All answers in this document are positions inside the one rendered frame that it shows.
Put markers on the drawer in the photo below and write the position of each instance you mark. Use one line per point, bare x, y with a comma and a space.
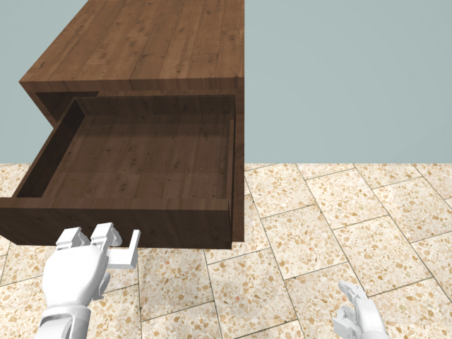
161, 164

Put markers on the cabinet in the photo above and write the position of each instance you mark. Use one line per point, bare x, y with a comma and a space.
146, 48

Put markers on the handle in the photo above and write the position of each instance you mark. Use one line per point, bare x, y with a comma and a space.
125, 258

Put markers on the left robot forearm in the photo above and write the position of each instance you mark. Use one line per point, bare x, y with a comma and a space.
64, 321

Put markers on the robot right hand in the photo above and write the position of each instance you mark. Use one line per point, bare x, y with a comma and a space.
352, 323

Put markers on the robot left hand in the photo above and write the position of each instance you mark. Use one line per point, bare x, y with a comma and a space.
75, 272

